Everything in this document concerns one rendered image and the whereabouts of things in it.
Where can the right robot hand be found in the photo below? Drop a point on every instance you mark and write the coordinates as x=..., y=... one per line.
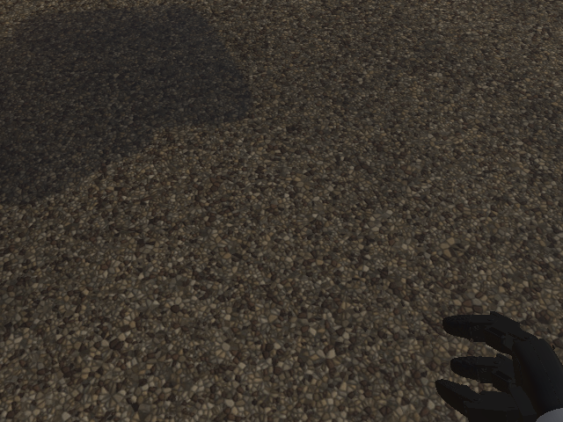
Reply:
x=531, y=384

